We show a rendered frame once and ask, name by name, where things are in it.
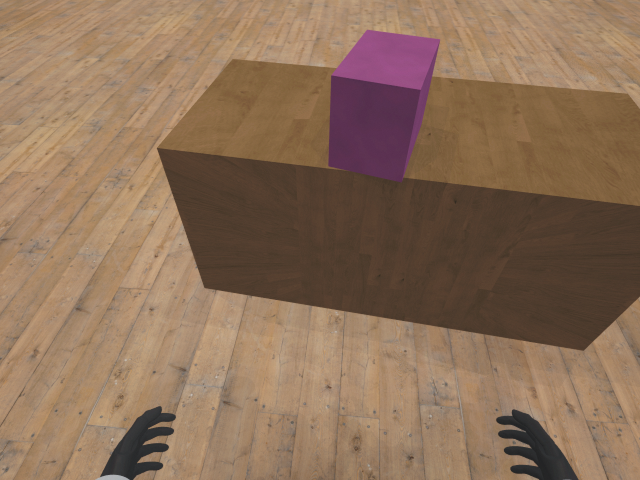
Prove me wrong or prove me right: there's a carton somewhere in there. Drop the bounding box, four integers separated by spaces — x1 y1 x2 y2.
328 30 440 182

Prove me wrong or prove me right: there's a right robot hand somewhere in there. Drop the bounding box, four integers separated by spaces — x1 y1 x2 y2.
496 409 578 480

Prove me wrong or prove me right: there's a left robot hand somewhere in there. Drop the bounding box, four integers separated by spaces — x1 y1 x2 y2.
100 406 176 480

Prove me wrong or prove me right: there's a pedestal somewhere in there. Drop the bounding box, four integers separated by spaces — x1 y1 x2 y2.
157 59 640 351

